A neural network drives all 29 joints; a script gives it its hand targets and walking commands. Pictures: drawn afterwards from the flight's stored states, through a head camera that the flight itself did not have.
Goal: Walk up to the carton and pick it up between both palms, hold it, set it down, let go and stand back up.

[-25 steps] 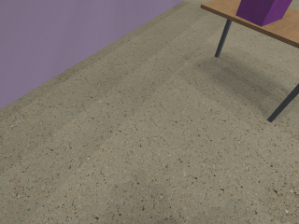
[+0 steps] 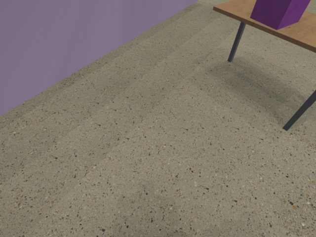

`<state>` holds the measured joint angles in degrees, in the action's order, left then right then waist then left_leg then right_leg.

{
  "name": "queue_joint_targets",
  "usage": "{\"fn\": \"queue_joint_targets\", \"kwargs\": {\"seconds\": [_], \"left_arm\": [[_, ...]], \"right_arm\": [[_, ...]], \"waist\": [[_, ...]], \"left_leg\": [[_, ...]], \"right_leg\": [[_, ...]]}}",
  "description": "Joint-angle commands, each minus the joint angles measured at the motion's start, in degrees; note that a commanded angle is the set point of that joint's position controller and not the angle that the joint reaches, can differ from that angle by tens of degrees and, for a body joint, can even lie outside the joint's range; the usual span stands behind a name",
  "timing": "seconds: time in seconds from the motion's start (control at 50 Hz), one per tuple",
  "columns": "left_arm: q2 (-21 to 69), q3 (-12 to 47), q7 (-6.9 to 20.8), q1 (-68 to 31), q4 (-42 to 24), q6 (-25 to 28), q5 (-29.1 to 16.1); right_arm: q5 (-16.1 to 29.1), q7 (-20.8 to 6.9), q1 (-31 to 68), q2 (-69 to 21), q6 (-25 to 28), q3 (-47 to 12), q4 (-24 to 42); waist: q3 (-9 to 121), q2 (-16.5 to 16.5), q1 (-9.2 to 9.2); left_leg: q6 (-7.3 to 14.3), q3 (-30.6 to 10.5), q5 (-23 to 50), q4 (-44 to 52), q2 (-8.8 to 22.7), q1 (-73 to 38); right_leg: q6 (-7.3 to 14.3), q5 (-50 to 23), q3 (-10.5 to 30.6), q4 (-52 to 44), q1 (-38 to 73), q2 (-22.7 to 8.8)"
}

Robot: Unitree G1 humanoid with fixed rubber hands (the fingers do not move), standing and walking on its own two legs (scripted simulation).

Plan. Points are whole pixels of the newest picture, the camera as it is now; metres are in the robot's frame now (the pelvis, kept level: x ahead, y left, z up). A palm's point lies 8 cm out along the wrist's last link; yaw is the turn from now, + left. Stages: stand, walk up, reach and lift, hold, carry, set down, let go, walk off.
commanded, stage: stand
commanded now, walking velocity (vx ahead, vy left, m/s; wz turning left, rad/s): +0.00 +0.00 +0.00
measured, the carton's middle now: (282, 1) +1.50 -0.83 +0.02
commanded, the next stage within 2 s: walk up in 0.16 s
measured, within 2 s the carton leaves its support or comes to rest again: neither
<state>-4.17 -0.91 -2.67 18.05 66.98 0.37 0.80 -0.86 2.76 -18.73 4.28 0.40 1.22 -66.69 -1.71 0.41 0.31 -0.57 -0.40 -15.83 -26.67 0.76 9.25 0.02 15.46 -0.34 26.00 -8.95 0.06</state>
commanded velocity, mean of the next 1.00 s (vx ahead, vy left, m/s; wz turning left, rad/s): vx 0.00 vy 0.00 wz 0.00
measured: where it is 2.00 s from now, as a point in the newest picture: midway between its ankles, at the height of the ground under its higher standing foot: (206, 160)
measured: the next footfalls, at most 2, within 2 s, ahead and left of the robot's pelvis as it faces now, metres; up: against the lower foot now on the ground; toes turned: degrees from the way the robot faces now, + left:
right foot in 0.70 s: +0.13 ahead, -0.26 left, +0.00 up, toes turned -22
left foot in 1.14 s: +0.49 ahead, -0.07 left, +0.00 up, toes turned -16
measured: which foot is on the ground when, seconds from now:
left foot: down 0.00-0.70, up 0.72-1.00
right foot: down 0.00-0.38, up 0.40-0.68, down 0.70-1.00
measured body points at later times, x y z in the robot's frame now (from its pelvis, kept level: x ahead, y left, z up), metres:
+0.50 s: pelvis +0.00 -0.01 -0.01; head +0.00 -0.01 +0.44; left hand +0.00 +0.22 -0.16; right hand -0.05 -0.22 -0.16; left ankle -0.02 +0.13 -0.74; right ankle -0.01 -0.12 -0.68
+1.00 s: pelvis +0.18 -0.14 -0.02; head +0.17 -0.14 +0.43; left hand +0.19 +0.08 -0.16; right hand +0.22 -0.40 -0.14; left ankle +0.34 -0.05 -0.69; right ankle +0.09 -0.25 -0.74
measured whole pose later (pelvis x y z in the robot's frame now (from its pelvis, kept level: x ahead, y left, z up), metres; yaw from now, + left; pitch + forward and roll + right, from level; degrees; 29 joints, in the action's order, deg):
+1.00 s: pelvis +0.18 -0.14 -0.02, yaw -19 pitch -2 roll -2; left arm -6.2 -0.9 0.0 30.0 56.2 3.6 1.7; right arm -2.6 -3.2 -15.2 13.3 2.3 0.4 -44.7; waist -0.1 2.7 3.0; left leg 0.7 2.9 -16.1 -57.1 6.8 36.5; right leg 0.4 22.9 -2.9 33.6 -8.5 -1.0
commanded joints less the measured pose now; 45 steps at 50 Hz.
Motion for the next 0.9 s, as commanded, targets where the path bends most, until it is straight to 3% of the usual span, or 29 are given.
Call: {"fn": "queue_joint_targets", "kwargs": {"seconds": [0.0,0.06,0.1,0.16,0.26,0.32,0.34,0.36,0.38,0.4,0.42,0.44,0.46,0.5,0.56,0.6,0.62,0.64,0.66,0.68,0.7,0.72,0.74,0.76,0.8,0.84,0.88], "left_arm": [[-5.0,-0.8,-0.2,5.6,-0.3,0.5,-0.2],[-3.3,-0.2,-0.2,4.6,-0.5,0.5,0.0],[-4.9,-0.5,-0.2,5.4,0.0,0.3,-0.1],[-4.0,-0.3,-0.2,5.5,-0.3,0.5,-0.2],[-3.7,0.0,-0.2,5.4,-0.3,0.3,0.0],[-4.0,0.0,-0.1,5.6,-0.3,0.2,-0.1],[-15.3,-2.1,0.9,2.9,-5.3,0.1,1.5],[-14.8,-2.6,1.7,-4.0,-8.6,-0.2,2.3],[-13.5,-2.0,2.3,-9.2,-11.4,-0.5,4.3],[-11.6,-2.0,3.1,-8.7,-12.6,-0.1,4.6],[-10.1,-2.4,3.9,-5.5,-12.3,0.0,3.8],[-12.0,-3.2,4.5,-1.1,-11.8,-0.2,3.3],[-12.8,-3.9,5.2,0.2,-11.9,-0.4,3.3],[-11.9,-3.9,5.8,-0.2,-12.7,-0.4,2.8],[-11.1,-4.0,6.5,-3.1,-15.1,-0.7,2.2],[-10.7,-3.8,6.4,0.5,-14.9,-0.1,1.4],[-11.1,-3.8,6.1,4.1,-14.4,0.2,1.2],[-11.9,-4.2,5.4,8.9,-13.3,0.7,1.2],[-13.2,-4.5,4.7,15.3,-11.2,1.4,0.9],[-15.2,-4.8,4.0,21.0,-9.4,1.8,0.4],[-19.2,-5.1,3.0,25.4,-10.5,1.8,0.2],[-22.7,-5.6,1.9,21.0,-12.5,1.1,-0.6],[-24.8,-6.3,1.2,15.4,-15.4,0.8,-1.2],[-25.0,-6.2,0.8,11.7,-17.1,1.1,-1.0],[-22.1,-5.3,0.8,10.9,-17.4,2.8,0.6],[-18.9,-4.3,1.1,9.2,-16.7,4.3,0.8],[-17.2,-3.7,1.3,9.2,-15.7,4.7,1.0]], "right_arm": [[0.0,0.3,-6.3,3.7,0.4,0.5,0.2],[0.1,0.4,-6.7,4.3,0.2,0.6,-0.1],[0.0,0.3,-6.3,4.1,0.3,0.4,0.3],[0.0,0.2,-6.7,2.8,0.3,0.1,-0.2],[0.0,0.1,-6.8,3.5,0.2,0.2,0.0],[0.2,0.0,-7.6,3.1,0.5,0.0,-0.2],[-2.9,0.3,-5.8,13.8,2.2,1.8,5.6],[-3.2,1.0,-7.6,16.1,2.2,3.2,5.0],[-3.1,1.9,-9.6,16.1,2.4,3.6,5.8],[-2.8,2.4,-9.4,14.3,3.0,3.4,6.2],[-2.6,2.5,-7.7,13.7,3.6,3.3,6.6],[-2.8,2.6,-3.5,14.6,4.3,3.8,8.1],[-2.9,2.4,-0.7,15.3,4.9,3.8,9.7],[-3.7,1.9,1.6,15.3,5.4,3.7,10.9],[-4.6,1.3,1.0,16.2,5.1,3.6,10.6],[-4.7,0.6,2.1,17.5,4.4,3.5,11.1],[-5.0,0.2,3.8,19.1,3.8,3.9,11.3],[-5.0,-0.1,3.8,19.4,3.1,3.9,11.7],[-5.5,-0.8,2.7,18.0,1.8,3.4,12.1],[-4.8,-2.1,0.3,13.9,0.6,2.0,13.2],[-3.4,-3.9,1.1,8.0,0.7,-0.8,16.5],[-1.7,-5.0,0.8,8.8,1.1,-0.5,20.5],[-1.7,-5.0,1.6,11.7,1.9,-0.3,21.6],[-1.7,-5.1,3.8,14.0,2.6,-0.1,23.0],[-1.9,-4.9,3.6,16.0,3.3,0.1,24.2],[-1.8,-5.2,3.4,15.3,3.1,0.2,25.1],[-1.7,-5.4,2.4,14.7,2.5,0.4,25.3]], "waist": [[-3.4,-1.4,-0.06],[-4.6,0.9,-0.64],[-4.8,-1.6,-0.04],[-4.6,0.8,-0.33],[-5.7,0.7,-0.34],[-5.6,-1.0,-0.28],[-0.7,4.8,-3.06],[-5.7,12.1,-6.13],[-9.6,8.5,-7.14],[-11.5,5.8,-5.61],[-11.0,5.1,-3.29],[-7.2,7.3,-0.49],[-5.4,7.8,0.81],[-5.3,9.9,1.89],[-10.6,9.3,2.16],[-11.0,8.5,3.68],[-10.7,9.5,5.2],[-8.6,4.1,6.88],[-6.4,-4.7,8.88],[-5.4,-15.8,9.97],[-6.3,-25.5,10.34],[-6.5,-23.4,6.67],[-8.8,-16.5,4.29],[-8.9,-11.7,3.38],[-4.0,-10.2,3.25],[-6.7,-10.3,1.73],[-8.9,-7.7,0.34]], "left_leg": [[1.9,-3.1,10.5,5.0,3.8,1.8],[2.0,-2.9,9.4,5.1,3.7,2.7],[2.0,-3.3,9.0,5.5,3.8,2.7],[2.0,-3.0,9.2,5.3,3.8,2.4],[2.0,-3.0,8.7,5.6,3.6,4.0],[1.8,-3.3,7.8,5.8,3.3,3.4],[6.8,-9.7,-22.1,4.3,9.1,-9.4],[12.0,-20.5,-35.6,13.2,19.0,-12.3],[14.8,-28.1,-37.1,17.4,26.6,-7.8],[14.8,-26.9,-34.8,17.5,27.5,-6.8],[13.6,-25.0,-32.5,17.3,27.2,-4.9],[12.2,-21.8,-31.2,17.8,26.3,-3.4],[11.4,-17.9,-30.4,17.6,25.4,-2.0],[10.1,-8.3,-28.0,16.9,23.3,0.8],[8.9,2.7,-29.3,18.2,22.8,7.5],[8.3,9.3,-30.9,14.9,21.0,14.1],[8.0,11.9,-34.2,11.9,20.3,16.6],[7.6,14.7,-36.6,5.2,18.8,17.5],[7.5,17.5,-37.1,-9.0,14.2,18.1],[6.7,18.9,-28.3,-30.2,8.7,24.1],[4.7,12.2,-26.1,-50.6,2.4,35.8],[3.7,2.0,-22.2,-53.4,1.6,40.1],[3.0,-1.3,-18.9,-54.4,6.3,41.8],[3.1,-1.4,-17.1,-54.5,8.8,41.8],[3.0,-2.4,-18.6,-48.7,9.9,36.7],[2.3,-2.3,-11.7,-40.6,10.6,33.0],[1.9,-1.6,-5.2,-36.3,10.0,30.5]], "right_leg": [[2.0,-9.2,3.3,-5.1,-2.2,-4.1],[2.1,-8.9,3.5,-5.0,-2.6,-4.3],[2.0,-7.6,3.3,-5.4,-2.9,-4.0],[1.7,-8.2,3.4,-4.9,-3.4,-4.1],[1.7,-7.7,3.5,-5.3,-2.7,-4.4],[1.9,-6.2,3.9,-5.5,-3.5,-4.4],[4.2,24.5,6.5,6.6,-18.7,0.1],[1.8,21.3,-2.0,20.9,-32.6,2.9],[0.6,17.3,0.0,32.5,-37.0,-2.5],[0.1,14.4,3.4,35.1,-39.4,-5.8],[-0.8,11.0,5.1,37.2,-39.1,-7.5],[-1.8,8.5,6.6,41.9,-36.5,-8.7],[-2.3,6.9,6.0,42.5,-34.4,-8.9],[-3.0,5.8,4.3,36.4,-31.3,-9.3],[-2.9,7.0,-0.9,26.3,-24.2,-9.5],[-1.8,3.8,-5.2,22.4,-12.2,-7.5],[-1.6,3.6,-7.2,21.9,-6.9,-6.6],[-1.2,2.5,-9.1,19.5,-0.9,-5.1],[-1.2,5.2,-10.2,16.7,3.7,-1.5],[0.5,11.4,-4.4,12.3,8.7,1.5],[3.3,28.1,23.1,-0.9,8.2,-8.1],[10.0,42.8,51.8,-17.6,3.8,-18.6],[12.4,52.2,55.9,-22.6,-0.2,-23.0],[13.5,48.8,48.0,-19.0,-1.7,-23.7],[14.4,37.9,38.4,-13.9,-1.6,-21.9],[13.1,32.9,29.2,-14.3,-7.6,-19.1],[13.5,29.5,22.6,-13.9,-12.7,-17.1]]}}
